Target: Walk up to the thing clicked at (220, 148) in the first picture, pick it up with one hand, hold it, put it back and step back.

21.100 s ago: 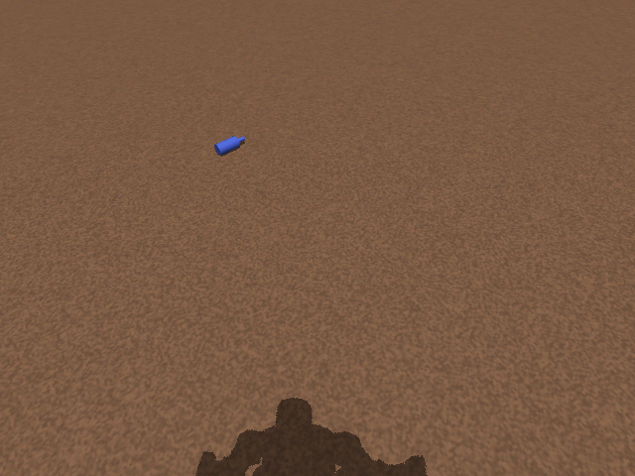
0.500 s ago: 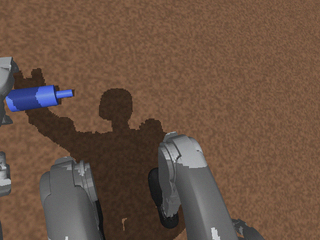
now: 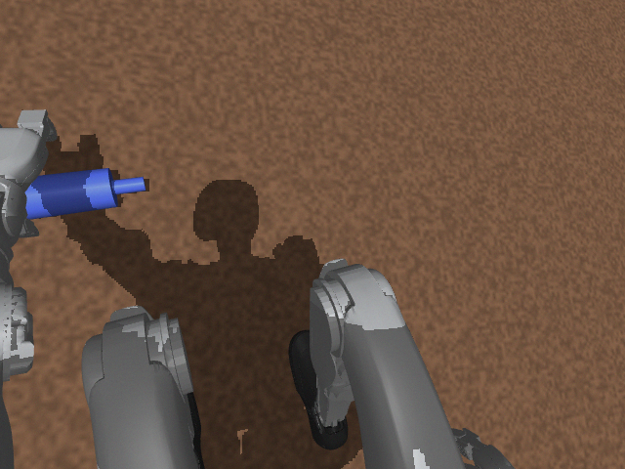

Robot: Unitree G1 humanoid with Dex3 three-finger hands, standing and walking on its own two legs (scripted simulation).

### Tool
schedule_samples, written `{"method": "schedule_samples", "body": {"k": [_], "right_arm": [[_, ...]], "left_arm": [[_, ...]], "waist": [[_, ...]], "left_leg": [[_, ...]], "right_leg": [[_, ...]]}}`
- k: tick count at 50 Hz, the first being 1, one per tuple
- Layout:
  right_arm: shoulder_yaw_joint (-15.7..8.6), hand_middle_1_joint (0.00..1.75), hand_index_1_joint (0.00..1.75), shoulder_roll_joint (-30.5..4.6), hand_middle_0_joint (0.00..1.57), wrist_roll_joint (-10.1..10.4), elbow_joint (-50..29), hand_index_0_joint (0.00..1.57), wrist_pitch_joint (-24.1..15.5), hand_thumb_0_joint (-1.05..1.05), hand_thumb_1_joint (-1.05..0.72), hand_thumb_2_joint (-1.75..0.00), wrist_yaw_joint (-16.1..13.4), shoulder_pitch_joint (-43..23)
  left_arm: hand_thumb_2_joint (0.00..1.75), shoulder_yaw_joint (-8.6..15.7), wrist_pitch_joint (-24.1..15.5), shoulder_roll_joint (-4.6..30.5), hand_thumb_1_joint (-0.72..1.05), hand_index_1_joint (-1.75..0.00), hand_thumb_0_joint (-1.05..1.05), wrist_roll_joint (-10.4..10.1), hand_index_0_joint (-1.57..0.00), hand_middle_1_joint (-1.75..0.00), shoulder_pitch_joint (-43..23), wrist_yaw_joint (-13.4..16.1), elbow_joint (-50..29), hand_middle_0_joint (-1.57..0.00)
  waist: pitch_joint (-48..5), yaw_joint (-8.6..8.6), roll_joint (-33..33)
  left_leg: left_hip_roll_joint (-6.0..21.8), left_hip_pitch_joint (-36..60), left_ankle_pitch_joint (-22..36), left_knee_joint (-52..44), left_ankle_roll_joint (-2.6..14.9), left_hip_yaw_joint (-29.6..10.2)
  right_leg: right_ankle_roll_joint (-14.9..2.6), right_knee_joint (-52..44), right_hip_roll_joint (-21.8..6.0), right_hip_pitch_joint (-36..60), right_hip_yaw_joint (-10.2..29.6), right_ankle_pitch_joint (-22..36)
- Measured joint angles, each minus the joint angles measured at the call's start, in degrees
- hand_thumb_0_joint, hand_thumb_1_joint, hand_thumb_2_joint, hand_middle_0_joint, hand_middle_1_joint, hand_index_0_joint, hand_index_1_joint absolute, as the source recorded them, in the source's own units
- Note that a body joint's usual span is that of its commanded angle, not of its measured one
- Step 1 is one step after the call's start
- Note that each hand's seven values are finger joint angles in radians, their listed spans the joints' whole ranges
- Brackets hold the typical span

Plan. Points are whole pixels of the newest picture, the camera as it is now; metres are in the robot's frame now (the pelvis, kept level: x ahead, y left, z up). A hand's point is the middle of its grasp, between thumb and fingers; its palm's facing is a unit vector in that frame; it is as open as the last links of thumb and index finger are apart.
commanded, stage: approach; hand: left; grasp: from above
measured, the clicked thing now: (87, 190) +0.52 +0.24 -0.30
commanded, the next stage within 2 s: close in in 0.46 s
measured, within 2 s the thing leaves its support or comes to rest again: neither
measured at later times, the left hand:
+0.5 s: hand (41, 179) +0.50 +0.27 -0.18, palm faces -0.49 -0.07 -0.87, open 13.8 cm
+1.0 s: hand (52, 183) +0.51 +0.26 -0.21, palm faces -0.47 -0.07 -0.88, open 13.8 cm
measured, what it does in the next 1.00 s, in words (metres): stands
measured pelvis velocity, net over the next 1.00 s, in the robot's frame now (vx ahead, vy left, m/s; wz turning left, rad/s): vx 0.00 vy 0.00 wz -0.03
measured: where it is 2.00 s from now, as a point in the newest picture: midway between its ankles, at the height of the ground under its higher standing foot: (257, 434)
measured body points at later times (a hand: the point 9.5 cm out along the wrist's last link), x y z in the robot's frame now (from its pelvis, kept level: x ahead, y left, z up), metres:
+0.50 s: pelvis +0.00 +0.00 +0.00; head +0.26 +0.06 +0.35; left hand +0.52 +0.27 -0.13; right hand +0.00 -0.26 -0.09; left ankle +0.07 +0.12 -0.30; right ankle +0.11 -0.12 -0.30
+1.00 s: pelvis +0.00 +0.00 -0.01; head +0.27 +0.09 +0.34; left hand +0.53 +0.26 -0.16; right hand +0.01 -0.26 -0.08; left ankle +0.07 +0.12 -0.30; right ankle +0.11 -0.12 -0.30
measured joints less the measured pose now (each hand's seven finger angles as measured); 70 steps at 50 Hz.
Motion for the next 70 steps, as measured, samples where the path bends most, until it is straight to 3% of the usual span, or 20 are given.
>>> {"method": "schedule_samples", "body": {"k": [6, 11, 15, 21, 25, 30, 34, 38, 52, 60, 70], "right_arm": [[0.86, 0.30, 0.30, -0.22, 0.20, -0.72, -0.17, 0.21, -0.74, 0.00, -0.91, -0.89, -0.49, -0.08], [1.57, 0.30, 0.30, -0.75, 0.20, -0.74, -1.35, 0.21, -0.81, 0.00, -0.91, -0.89, -0.42, 0.91], [2.10, 0.30, 0.30, -1.05, 0.20, -0.21, -2.09, 0.21, -0.26, 0.00, -0.91, -0.89, -0.07, 1.89], [2.49, 0.30, 0.30, -0.98, 0.20, 0.57, -2.55, 0.21, 1.03, 0.01, -0.91, -0.89, 0.15, 2.38], [2.04, 0.30, 0.30, -0.97, 0.20, 0.09, -2.93, 0.21, 1.27, 0.01, -0.91, -0.89, -0.05, 2.14], [1.00, 0.30, 0.30, -1.15, 0.20, -0.27, -2.01, 0.21, 1.10, 0.01, -0.91, -0.89, -0.34, 1.72], [0.72, 0.30, 0.30, -1.30, 0.20, -0.35, -1.37, 0.21, 1.22, 0.01, -0.91, -0.89, -0.37, 0.78], [1.37, 0.30, 0.30, -1.49, 0.20, -0.46, -2.19, 0.21, 0.78, 0.00, -0.91, -0.89, -0.36, -0.33], [4.74, 0.30, 0.30, -1.51, 0.20, -2.28, -3.86, 0.21, -1.35, 0.00, -0.90, -0.89, 0.37, 1.30], [6.44, 0.30, 0.30, -1.74, 0.20, -3.58, -3.24, 0.21, -2.78, 0.00, -0.90, -0.90, 0.70, 2.40], [7.18, 0.30, 0.30, -2.87, 0.20, -4.60, -4.45, 0.21, -4.95, 0.00, -0.90, -0.90, 2.06, 0.95]], "left_arm": [[1.01, -1.13, 1.52, -0.78, -0.49, -1.02, 0.00, 1.49, -0.12, -1.02, -5.50, 1.96, 3.86, -0.12], [1.01, 0.67, 4.57, -0.77, -0.49, -1.02, 0.00, 2.09, -0.12, -1.02, -7.64, 3.14, 5.33, -0.13], [1.01, 2.65, 7.01, -0.60, -0.48, -1.02, 0.00, 0.65, -0.13, -1.02, -6.56, 2.49, 4.59, -0.13], [1.00, 4.79, 7.22, 0.21, -0.49, -1.02, 0.00, -2.61, -0.12, -1.01, -1.57, -1.42, 0.80, -0.13], [1.00, 5.53, 5.00, 1.59, -0.50, -1.02, 0.00, -3.31, -0.12, -1.02, 0.46, -3.88, -1.73, -0.12], [1.01, 1.63, 1.87, 1.99, -0.51, -1.04, 0.00, -2.85, -0.11, -1.04, -0.58, -5.10, -4.80, -0.11], [1.04, -1.03, 1.22, 1.00, -0.51, -1.06, 0.00, -1.69, -0.11, -1.06, -2.75, -3.45, -2.72, -0.11], [1.06, -1.31, 1.69, 0.99, -0.50, -1.07, 0.00, -0.02, -0.11, -1.07, -4.10, -1.73, 1.28, -0.11], [1.06, 4.15, 1.71, 5.61, -0.51, -1.03, 0.00, 2.36, -0.09, -1.02, -4.39, 2.91, 7.65, -0.10], [1.06, 5.28, 0.11, 8.44, -0.54, -1.01, 0.00, 2.88, -0.07, -0.98, -3.68, 5.42, 7.63, -0.10], [1.05, 6.68, 1.18, 10.23, -0.54, -0.97, 0.00, 2.78, -0.07, -0.95, -3.67, 7.69, 8.45, -0.10]], "waist": [[0.21, -2.36, -0.02], [0.74, -4.35, 0.92], [1.58, -4.91, 1.76], [3.18, -3.80, 2.19], [4.08, -2.49, 1.53], [3.44, -0.65, 0.16], [1.90, -0.60, -0.35], [1.42, -1.94, -0.45], [5.70, -5.29, -1.56], [7.96, -5.95, -2.95], [9.41, -6.99, -3.92]], "left_leg": [[0.10, -0.67, -0.03, 0.31, -0.25, -0.31], [0.49, -1.17, -0.37, 0.49, -0.38, -0.50], [0.90, -0.89, -0.75, 0.50, -0.38, -0.50], [1.19, -0.04, -0.87, 0.53, -0.51, -0.50], [0.84, 0.04, -0.42, 0.86, -0.66, -0.78], [0.27, -0.69, 0.07, 1.32, -0.78, -1.08], [-0.05, -0.77, -0.19, 1.34, -0.60, -1.16], [-0.09, -0.55, -0.49, 1.25, -0.35, -1.38], [0.22, -1.64, -0.04, 2.96, -0.02, -2.03], [0.50, -2.01, -0.92, 4.45, -0.38, -3.10], [0.57, -1.71, -2.15, 5.78, -0.41, -4.38]], "right_leg": [[-0.20, 0.24, 0.15, -0.83, -0.25, 0.20], [-0.27, 0.30, 0.53, -1.70, -0.38, 0.33], [-0.26, 0.29, 0.89, -1.85, -0.35, 0.37], [-0.37, 0.36, 1.15, -1.36, -0.33, 0.55], [-0.46, 0.64, 0.90, -0.99, -0.58, 0.76], [-0.47, 0.98, 0.47, -1.14, -0.86, 0.78], [-0.34, 0.83, 0.22, -0.73, -0.97, 0.21], [-0.24, 0.40, 0.23, -0.17, -1.19, -0.08], [0.24, 1.35, 0.77, -1.08, -1.68, 0.88], [0.24, 2.23, 1.24, -1.64, -2.52, 0.76], [0.44, 2.56, 1.57, -0.94, -3.55, 0.07]]}}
